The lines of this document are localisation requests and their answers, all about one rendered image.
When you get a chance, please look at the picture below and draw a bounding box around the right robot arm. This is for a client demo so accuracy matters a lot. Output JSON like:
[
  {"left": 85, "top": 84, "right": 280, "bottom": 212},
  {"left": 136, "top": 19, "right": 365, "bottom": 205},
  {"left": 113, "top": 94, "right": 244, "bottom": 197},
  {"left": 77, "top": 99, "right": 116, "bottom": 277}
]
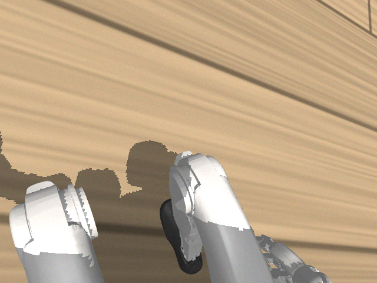
[{"left": 292, "top": 265, "right": 332, "bottom": 283}]

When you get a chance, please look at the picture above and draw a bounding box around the right robot hand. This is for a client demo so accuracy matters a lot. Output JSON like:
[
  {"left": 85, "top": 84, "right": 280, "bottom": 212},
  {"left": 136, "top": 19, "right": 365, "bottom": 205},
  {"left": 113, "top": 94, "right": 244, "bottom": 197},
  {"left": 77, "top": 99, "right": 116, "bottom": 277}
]
[{"left": 256, "top": 234, "right": 306, "bottom": 283}]

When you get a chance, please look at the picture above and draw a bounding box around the right robot foot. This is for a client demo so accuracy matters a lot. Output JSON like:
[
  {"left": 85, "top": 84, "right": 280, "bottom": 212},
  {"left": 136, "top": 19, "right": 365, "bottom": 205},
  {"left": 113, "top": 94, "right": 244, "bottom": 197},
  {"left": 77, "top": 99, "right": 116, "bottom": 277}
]
[{"left": 160, "top": 199, "right": 203, "bottom": 274}]

